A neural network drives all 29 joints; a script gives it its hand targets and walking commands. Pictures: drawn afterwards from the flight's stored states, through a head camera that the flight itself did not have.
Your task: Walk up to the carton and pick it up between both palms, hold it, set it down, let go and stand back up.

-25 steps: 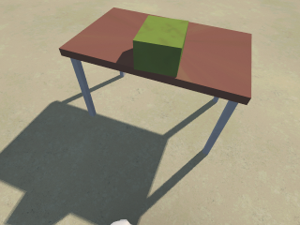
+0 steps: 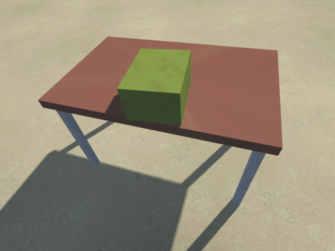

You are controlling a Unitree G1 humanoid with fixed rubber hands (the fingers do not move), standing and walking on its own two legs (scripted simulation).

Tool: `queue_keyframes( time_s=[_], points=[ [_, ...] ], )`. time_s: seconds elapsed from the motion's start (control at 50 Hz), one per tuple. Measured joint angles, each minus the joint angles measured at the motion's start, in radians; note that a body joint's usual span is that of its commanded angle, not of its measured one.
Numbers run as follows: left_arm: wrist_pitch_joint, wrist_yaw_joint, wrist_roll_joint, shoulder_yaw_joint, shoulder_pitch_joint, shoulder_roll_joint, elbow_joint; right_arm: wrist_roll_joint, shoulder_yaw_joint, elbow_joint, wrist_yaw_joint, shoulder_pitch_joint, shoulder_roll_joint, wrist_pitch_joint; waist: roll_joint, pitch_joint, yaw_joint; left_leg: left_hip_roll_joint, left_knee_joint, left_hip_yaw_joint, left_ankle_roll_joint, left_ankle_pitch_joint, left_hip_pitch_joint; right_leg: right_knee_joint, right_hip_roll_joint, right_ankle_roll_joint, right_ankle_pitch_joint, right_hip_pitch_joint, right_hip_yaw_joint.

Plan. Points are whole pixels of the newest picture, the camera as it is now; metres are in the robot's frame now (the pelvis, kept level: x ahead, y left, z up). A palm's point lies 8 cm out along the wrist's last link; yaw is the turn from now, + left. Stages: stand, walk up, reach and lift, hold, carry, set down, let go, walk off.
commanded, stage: walk up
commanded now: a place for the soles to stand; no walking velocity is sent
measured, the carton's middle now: (159, 84) +0.75 +0.08 -0.04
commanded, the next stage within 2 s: none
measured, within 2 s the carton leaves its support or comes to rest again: neither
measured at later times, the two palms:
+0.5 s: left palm out of the picture +0.11 +0.27 -0.14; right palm (238, 194) +0.31 -0.16 -0.11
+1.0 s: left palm (107, 169) +0.40 +0.25 -0.12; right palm (247, 194) +0.32 -0.20 -0.14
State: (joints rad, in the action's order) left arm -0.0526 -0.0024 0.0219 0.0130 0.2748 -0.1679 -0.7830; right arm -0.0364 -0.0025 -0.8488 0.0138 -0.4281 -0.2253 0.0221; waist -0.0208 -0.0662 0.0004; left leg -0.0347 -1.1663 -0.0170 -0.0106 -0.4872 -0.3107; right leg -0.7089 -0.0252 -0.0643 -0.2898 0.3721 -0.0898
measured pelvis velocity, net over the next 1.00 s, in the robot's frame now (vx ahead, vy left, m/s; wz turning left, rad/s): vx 0.30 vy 0.03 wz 0.03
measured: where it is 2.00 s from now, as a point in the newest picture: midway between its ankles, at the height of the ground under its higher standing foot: (159, 247)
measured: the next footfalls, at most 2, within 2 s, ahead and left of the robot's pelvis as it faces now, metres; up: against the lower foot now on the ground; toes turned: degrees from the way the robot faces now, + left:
left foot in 0.42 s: +0.32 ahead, +0.16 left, +0.00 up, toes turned +6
right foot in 0.86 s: +0.43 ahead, -0.07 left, +0.00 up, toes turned -2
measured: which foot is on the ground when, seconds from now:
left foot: up 0.00-0.40, down 0.42-1.00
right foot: down 0.00-0.46, up 0.48-0.84, down 0.86-1.00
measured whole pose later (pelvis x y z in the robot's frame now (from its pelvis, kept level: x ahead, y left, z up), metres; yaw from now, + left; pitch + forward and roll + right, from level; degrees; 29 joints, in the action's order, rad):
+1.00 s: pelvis +0.30 +0.03 +0.00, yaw +2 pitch -3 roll +1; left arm 0.00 0.03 0.01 -0.03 0.16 -0.15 -0.88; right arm -0.01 0.02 -0.90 -0.02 -0.31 -0.20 -0.02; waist -0.03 -0.12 -0.03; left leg -0.02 -0.72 -0.07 -0.01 -0.53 -0.24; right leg -0.65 -0.02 -0.04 -0.20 0.39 -0.06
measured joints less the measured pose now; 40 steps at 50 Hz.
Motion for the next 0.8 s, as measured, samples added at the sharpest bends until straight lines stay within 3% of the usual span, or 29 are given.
queue_keyframes(
  time_s=[0.16, 0.28, 0.36, 0.44, 0.48, 0.52, 0.56, 0.6, 0.7, 0.8],
  points=[
    [-0.021, 0.001, -0.005, 0.006, 0.156, -0.006, -0.064, -0.01, -0.023, 0.047, 0.016, 0.1, -0.028, 0.008, -0.014, 0.001, 0.028, -0.029, 0.086, 0.031, 0.03, 0.198, -0.235, 0.235, 0.021, -0.003, 0.036, -0.205, -0.007],
    [-0.033, -0.001, 0.005, 0.003, 0.217, -0.009, -0.111, -0.021, -0.017, 0.024, 0.03, 0.131, -0.015, -0.009, -0.026, 0.022, 0.039, -0.057, 0.315, 0.013, 0.034, 0.366, -0.254, 0.284, 0.032, 0.015, -0.014, -0.291, -0.033],
    [-0.032, -0.003, 0.023, -0.003, 0.229, -0.022, -0.126, -0.025, -0.002, 0.014, 0.031, 0.162, 0.018, 0.0, -0.008, 0.009, 0.051, -0.043, 0.489, -0.023, 0.012, 0.367, -0.19, 0.259, 0.026, 0.034, -0.082, -0.337, -0.053],
    [-0.012, -0.007, 0.03, -0.013, 0.242, -0.043, -0.136, -0.031, 0.002, 0.024, 0.017, 0.185, 0.048, 0.022, 0.036, 0.001, 0.055, 0.012, 0.572, -0.068, -0.035, 0.355, -0.098, 0.141, -0.015, 0.064, -0.205, -0.352, -0.059],
    [0.008, -0.007, 0.023, -0.019, 0.229, -0.047, -0.144, -0.031, -0.002, 0.039, 0.006, 0.196, 0.06, 0.039, 0.063, -0.024, 0.049, 0.036, 0.501, -0.088, -0.052, 0.291, -0.091, -0.073, -0.044, 0.048, -0.225, -0.286, -0.018],
    [0.032, -0.006, 0.016, -0.024, 0.216, -0.045, -0.138, -0.004, -0.007, 0.047, -0.01, 0.186, 0.063, 0.038, 0.052, -0.033, 0.03, 0.031, 0.476, -0.086, -0.059, 0.232, -0.061, -0.308, -0.016, 0.048, -0.245, -0.193, 0.025],
    [0.044, -0.008, 0.013, -0.021, 0.195, -0.053, -0.126, 0.02, -0.01, 0.044, -0.023, 0.157, 0.066, 0.027, 0.048, -0.028, 0.011, 0.029, 0.518, -0.082, -0.055, 0.229, -0.009, -0.45, -0.003, 0.051, -0.21, -0.099, 0.044],
    [0.04, -0.012, 0.011, -0.014, 0.164, -0.061, -0.11, 0.027, -0.011, 0.034, -0.029, 0.122, 0.063, 0.027, 0.046, -0.023, 0.001, 0.029, 0.586, -0.085, -0.055, 0.242, 0.046, -0.47, -0.012, 0.058, -0.157, -0.017, 0.055],
    [0.023, -0.017, 0.022, 0.006, 0.083, -0.084, -0.075, 0.021, -0.016, -0.018, -0.024, 0.045, 0.058, 0.042, 0.053, -0.018, -0.018, 0.037, 0.699, -0.087, -0.051, 0.259, 0.135, -0.364, -0.045, 0.074, -0.041, 0.127, 0.091],
    [0.026, 0.005, 0.014, -0.004, 0.002, -0.068, -0.072, 0.013, -0.01, -0.049, -0.026, 0.032, 0.057, 0.027, 0.061, -0.037, -0.025, 0.044, 0.671, -0.101, -0.038, 0.211, 0.152, -0.108, -0.06, 0.083, 0.094, 0.12, 0.082]
  ],
)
